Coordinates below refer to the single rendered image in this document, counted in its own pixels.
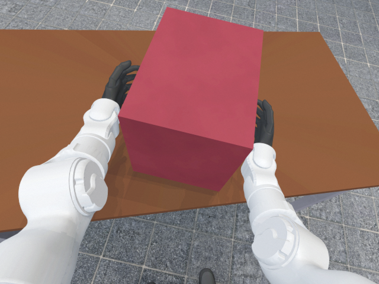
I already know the robot right foot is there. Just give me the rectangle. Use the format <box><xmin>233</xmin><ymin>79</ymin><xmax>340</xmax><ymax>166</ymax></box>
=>
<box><xmin>199</xmin><ymin>268</ymin><xmax>216</xmax><ymax>284</ymax></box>

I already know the right robot forearm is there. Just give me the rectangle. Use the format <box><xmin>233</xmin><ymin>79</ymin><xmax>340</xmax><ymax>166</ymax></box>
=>
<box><xmin>241</xmin><ymin>143</ymin><xmax>309</xmax><ymax>235</ymax></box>

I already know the robot right hand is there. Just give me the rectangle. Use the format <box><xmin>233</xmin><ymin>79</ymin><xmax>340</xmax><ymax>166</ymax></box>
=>
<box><xmin>254</xmin><ymin>99</ymin><xmax>274</xmax><ymax>147</ymax></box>

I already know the table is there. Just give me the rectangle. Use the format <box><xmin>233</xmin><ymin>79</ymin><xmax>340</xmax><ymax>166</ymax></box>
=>
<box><xmin>0</xmin><ymin>29</ymin><xmax>379</xmax><ymax>242</ymax></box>

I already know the robot right upper arm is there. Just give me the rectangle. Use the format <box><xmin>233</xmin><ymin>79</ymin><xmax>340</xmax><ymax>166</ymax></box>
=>
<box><xmin>252</xmin><ymin>216</ymin><xmax>377</xmax><ymax>284</ymax></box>

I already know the robot left hand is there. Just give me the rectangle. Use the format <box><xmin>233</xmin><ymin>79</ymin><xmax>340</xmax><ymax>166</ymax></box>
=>
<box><xmin>102</xmin><ymin>60</ymin><xmax>140</xmax><ymax>109</ymax></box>

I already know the left robot forearm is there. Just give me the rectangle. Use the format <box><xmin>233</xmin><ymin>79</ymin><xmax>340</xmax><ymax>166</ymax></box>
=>
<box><xmin>18</xmin><ymin>98</ymin><xmax>120</xmax><ymax>213</ymax></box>

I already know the robot left upper arm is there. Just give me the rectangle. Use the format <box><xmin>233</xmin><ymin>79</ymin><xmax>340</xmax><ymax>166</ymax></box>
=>
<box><xmin>0</xmin><ymin>157</ymin><xmax>108</xmax><ymax>284</ymax></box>

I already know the carton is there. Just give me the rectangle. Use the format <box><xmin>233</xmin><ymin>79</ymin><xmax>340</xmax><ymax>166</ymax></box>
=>
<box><xmin>118</xmin><ymin>7</ymin><xmax>264</xmax><ymax>192</ymax></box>

